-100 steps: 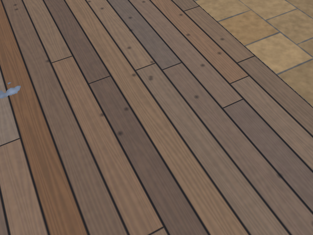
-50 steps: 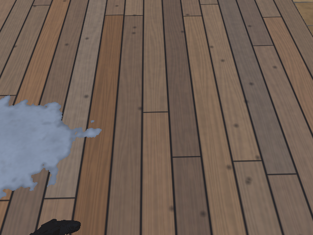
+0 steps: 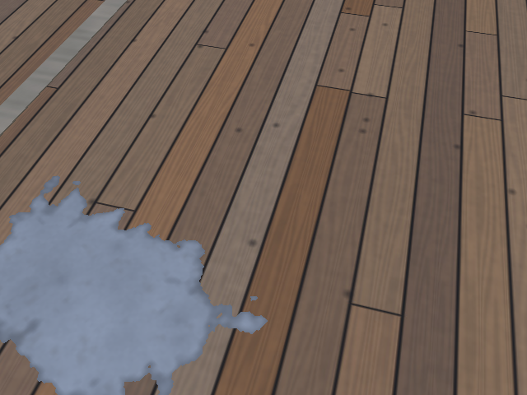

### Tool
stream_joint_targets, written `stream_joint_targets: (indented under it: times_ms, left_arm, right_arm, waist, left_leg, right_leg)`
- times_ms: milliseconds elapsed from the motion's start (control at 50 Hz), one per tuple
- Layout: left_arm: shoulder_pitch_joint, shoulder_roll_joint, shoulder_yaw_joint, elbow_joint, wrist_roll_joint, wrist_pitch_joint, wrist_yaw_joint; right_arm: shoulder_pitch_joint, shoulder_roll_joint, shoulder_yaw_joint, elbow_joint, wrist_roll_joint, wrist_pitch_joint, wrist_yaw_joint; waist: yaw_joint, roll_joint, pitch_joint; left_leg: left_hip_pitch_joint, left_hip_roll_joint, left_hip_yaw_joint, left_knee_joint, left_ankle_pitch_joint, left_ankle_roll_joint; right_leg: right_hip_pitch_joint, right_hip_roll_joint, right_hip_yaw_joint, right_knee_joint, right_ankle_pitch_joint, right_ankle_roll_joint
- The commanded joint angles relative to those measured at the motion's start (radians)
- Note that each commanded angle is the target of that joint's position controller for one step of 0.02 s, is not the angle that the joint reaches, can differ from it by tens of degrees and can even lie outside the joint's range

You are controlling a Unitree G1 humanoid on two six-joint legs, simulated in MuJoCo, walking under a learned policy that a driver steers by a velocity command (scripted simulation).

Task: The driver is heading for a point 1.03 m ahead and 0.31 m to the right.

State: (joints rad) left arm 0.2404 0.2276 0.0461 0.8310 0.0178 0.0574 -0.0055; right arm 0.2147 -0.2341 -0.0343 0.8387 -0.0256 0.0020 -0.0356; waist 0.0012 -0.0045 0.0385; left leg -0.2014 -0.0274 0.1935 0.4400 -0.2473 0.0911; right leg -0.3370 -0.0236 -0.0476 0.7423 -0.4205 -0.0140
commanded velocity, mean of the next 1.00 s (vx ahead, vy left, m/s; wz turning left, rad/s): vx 0.01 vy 0.00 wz -0.51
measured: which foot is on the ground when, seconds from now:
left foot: down 0.00-0.08, up 0.10-0.54, down 0.56-1.00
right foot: up 0.00-0.06, down 0.08-0.56, up 0.58-0.98, down 1.00-1.00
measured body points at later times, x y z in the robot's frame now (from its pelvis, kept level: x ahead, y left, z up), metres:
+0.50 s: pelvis +0.00 -0.01 +0.00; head +0.04 -0.02 +0.45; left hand +0.17 +0.25 -0.12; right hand +0.06 -0.31 -0.11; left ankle +0.05 +0.11 -0.71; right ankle -0.02 -0.10 -0.74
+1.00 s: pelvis -0.01 +0.01 +0.00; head +0.01 -0.01 +0.44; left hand +0.25 +0.16 -0.11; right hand -0.08 -0.28 -0.13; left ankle +0.06 +0.10 -0.74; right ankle -0.08 -0.07 -0.74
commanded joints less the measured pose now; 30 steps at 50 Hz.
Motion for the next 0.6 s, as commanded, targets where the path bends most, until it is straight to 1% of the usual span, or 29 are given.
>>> stream_joint_targets:
  times_ms: [20, 40, 60, 80, 100, 120, 140, 160, 180, 200, 220, 240, 280, 340, 400, 480, 500, 520, 540, 560, 580, 600]
  left_arm:
    - [0.014, 0.063, 0.016, -0.073, -0.009, -0.018, -0.002]
    - [0.029, 0.063, 0.015, -0.076, -0.009, -0.025, -0.003]
    - [0.042, 0.094, 0.022, -0.078, -0.003, -0.036, -0.001]
    - [0.071, 0.204, 0.047, -0.082, 0.013, -0.047, 0.006]
    - [0.131, 0.302, 0.077, -0.072, 0.001, -0.043, 0.008]
    - [0.179, 0.264, 0.074, -0.054, -0.009, -0.039, 0.014]
    - [0.116, 0.223, 0.063, -0.063, -0.015, -0.033, 0.019]
    - [0.028, 0.195, 0.055, -0.083, -0.013, -0.023, 0.023]
    - [-0.020, 0.181, 0.050, -0.099, -0.020, -0.020, 0.026]
    - [-0.032, 0.172, 0.048, -0.107, -0.021, -0.020, 0.024]
    - [-0.018, 0.178, 0.050, -0.106, -0.022, -0.022, 0.020]
    - [-0.001, 0.189, 0.054, -0.102, -0.022, -0.025, 0.017]
    - [0.028, 0.208, 0.061, -0.094, -0.017, -0.028, 0.017]
    - [0.046, 0.223, 0.067, -0.095, -0.009, -0.023, 0.018]
    - [0.036, 0.238, 0.073, -0.105, -0.003, -0.018, 0.014]
    - [-0.009, 0.249, 0.078, -0.120, 0.001, -0.011, 0.004]
    - [-0.028, 0.250, 0.079, -0.124, 0.000, -0.010, 0.002]
    - [-0.056, 0.249, 0.079, -0.129, -0.005, -0.009, 0.001]
    - [-0.089, 0.240, 0.076, -0.136, -0.016, -0.008, 0.003]
    - [-0.079, 0.196, 0.064, -0.146, -0.022, -0.013, 0.004]
    - [0.005, 0.108, 0.043, -0.154, -0.023, -0.018, 0.007]
    - [0.014, 0.204, 0.067, -0.137, 0.007, -0.010, 0.015]
  right_arm:
    - [0.036, -0.164, -0.047, -0.034, 0.003, 0.005, -0.007]
    - [0.030, -0.173, -0.052, -0.031, 0.005, 0.010, -0.008]
    - [0.039, -0.173, -0.055, -0.029, 0.004, 0.011, -0.007]
    - [0.049, -0.124, -0.046, -0.057, -0.001, 0.013, -0.001]
    - [-0.031, -0.077, -0.031, -0.109, 0.012, 0.024, -0.010]
    - [-0.042, -0.103, -0.033, -0.102, 0.000, 0.038, -0.012]
    - [-0.032, -0.101, -0.035, -0.092, 0.009, 0.040, -0.006]
    - [-0.028, -0.111, -0.038, -0.086, 0.016, 0.034, -0.002]
    - [-0.027, -0.137, -0.045, -0.086, 0.005, 0.031, 0.002]
    - [-0.010, -0.143, -0.047, -0.079, -0.005, 0.031, 0.007]
    - [-0.001, -0.139, -0.047, -0.080, -0.003, 0.032, 0.012]
    - [-0.003, -0.130, -0.045, -0.085, 0.002, 0.034, 0.014]
    - [-0.028, -0.118, -0.040, -0.101, 0.009, 0.039, 0.013]
    - [-0.060, -0.123, -0.037, -0.122, 0.010, 0.044, 0.008]
    - [-0.081, -0.125, -0.033, -0.141, 0.013, 0.039, 0.005]
    - [-0.064, -0.133, -0.029, -0.157, 0.023, 0.025, 0.000]
    - [-0.044, -0.135, -0.028, -0.157, 0.025, 0.020, -0.002]
    - [-0.009, -0.132, -0.027, -0.151, 0.026, 0.014, -0.005]
    - [0.036, -0.131, -0.027, -0.140, 0.020, 0.005, -0.011]
    - [0.056, -0.185, -0.038, -0.139, 0.007, -0.004, -0.022]
    - [0.002, -0.280, -0.051, -0.168, 0.001, -0.002, -0.027]
    - [0.008, -0.284, -0.057, -0.167, 0.002, 0.008, -0.015]
  waist:
    - [-0.009, 0.095, -0.073]
    - [0.010, 0.085, -0.077]
    - [0.023, 0.040, -0.083]
    - [0.010, -0.154, -0.101]
    - [0.059, -0.296, -0.054]
    - [0.068, -0.135, -0.071]
    - [0.034, -0.091, -0.042]
    - [0.000, -0.065, -0.013]
    - [-0.014, -0.080, -0.015]
    - [-0.015, -0.088, -0.050]
    - [-0.012, -0.075, -0.079]
    - [-0.007, -0.065, -0.090]
    - [0.009, -0.077, -0.082]
    - [0.030, -0.108, -0.072]
    - [0.038, -0.118, -0.073]
    - [0.027, -0.137, -0.079]
    - [0.015, -0.140, -0.081]
    - [-0.010, -0.136, -0.081]
    - [-0.045, -0.120, -0.077]
    - [-0.038, -0.022, -0.084]
    - [0.021, 0.224, -0.095]
    - [0.002, 0.215, -0.096]
  left_leg:
    - [0.141, 0.326, -0.204, -0.022, 0.533, 0.127]
    - [0.114, 0.309, -0.174, 0.027, 0.495, 0.089]
    - [0.056, 0.273, -0.135, 0.106, 0.375, 0.028]
    - [-0.120, 0.175, -0.048, 0.322, 0.092, -0.046]
    - [-0.346, -0.026, -0.062, 0.482, -0.402, -0.098]
    - [-0.365, 0.013, -0.178, 0.639, -0.408, -0.109]
    - [-0.379, 0.027, -0.208, 0.679, -0.325, -0.114]
    - [-0.387, 0.040, -0.223, 0.654, -0.243, -0.119]
    - [-0.397, 0.043, -0.225, 0.636, -0.193, -0.125]
    - [-0.376, 0.033, -0.215, 0.647, -0.165, -0.135]
    - [-0.362, 0.026, -0.213, 0.648, -0.151, -0.142]
    - [-0.359, 0.025, -0.214, 0.628, -0.144, -0.147]
    - [-0.367, 0.026, -0.217, 0.563, -0.144, -0.154]
    - [-0.356, 0.023, -0.227, 0.480, -0.149, -0.153]
    - [-0.298, 0.010, -0.234, 0.405, -0.153, -0.142]
    - [-0.184, -0.019, -0.242, 0.278, -0.169, -0.118]
    - [-0.138, -0.026, -0.244, 0.218, -0.161, -0.110]
    - [-0.070, -0.031, -0.243, 0.119, -0.114, -0.103]
    - [0.028, -0.023, -0.243, -0.044, -0.011, -0.096]
    - [0.127, 0.104, -0.356, -0.166, -0.001, -0.069]
    - [0.209, 0.374, -0.633, -0.223, 0.127, 0.014]
    - [0.094, 0.442, -0.683, -0.188, 0.254, 0.126]
  right_leg:
    - [-0.006, 0.019, -0.029, -0.123, 0.006, -0.023]
    - [0.057, 0.026, -0.027, -0.238, 0.102, -0.035]
    - [0.137, 0.002, 0.039, -0.360, 0.238, -0.055]
    - [0.263, -0.190, 0.302, -0.428, 0.499, -0.111]
    - [0.286, -0.387, 0.551, -0.417, 0.938, -0.300]
    - [0.301, -0.366, 0.482, -0.394, 0.965, -0.356]
    - [0.271, -0.296, 0.399, -0.396, 0.890, -0.331]
    - [0.243, -0.223, 0.339, -0.405, 0.803, -0.276]
    - [0.259, -0.186, 0.316, -0.404, 0.796, -0.245]
    - [0.275, -0.161, 0.294, -0.392, 0.853, -0.237]
    - [0.287, -0.154, 0.289, -0.383, 0.876, -0.234]
    - [0.297, -0.151, 0.292, -0.379, 0.869, -0.232]
    - [0.306, -0.147, 0.319, -0.378, 0.820, -0.231]
    - [0.289, -0.148, 0.375, -0.377, 0.720, -0.234]
    - [0.241, -0.141, 0.425, -0.367, 0.654, -0.230]
    - [0.189, -0.124, 0.504, -0.338, 0.658, -0.204]
    - [0.175, -0.116, 0.524, -0.329, 0.657, -0.189]
    - [0.149, -0.097, 0.534, -0.314, 0.623, -0.162]
    - [0.096, -0.059, 0.526, -0.282, 0.533, -0.117]
    - [0.005, 0.006, 0.468, -0.194, 0.336, -0.058]
    - [-0.147, 0.171, 0.258, 0.019, -0.061, 0.000]
    - [-0.160, 0.171, 0.170, 0.204, -0.203, 0.011]
Keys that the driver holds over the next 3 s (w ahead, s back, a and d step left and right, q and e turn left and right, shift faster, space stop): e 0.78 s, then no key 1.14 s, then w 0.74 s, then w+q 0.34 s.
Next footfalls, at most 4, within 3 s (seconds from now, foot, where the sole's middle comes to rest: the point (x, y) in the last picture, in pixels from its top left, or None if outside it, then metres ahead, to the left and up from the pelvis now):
0.08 right None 0.02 -0.10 -0.77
0.56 left None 0.09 0.09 -0.77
1.00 right None -0.04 -0.09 -0.77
1.34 left None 0.06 0.10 -0.77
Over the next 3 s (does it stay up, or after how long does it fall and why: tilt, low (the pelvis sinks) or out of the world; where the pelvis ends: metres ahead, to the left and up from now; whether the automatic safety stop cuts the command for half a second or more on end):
stays up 0.34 -0.22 0.01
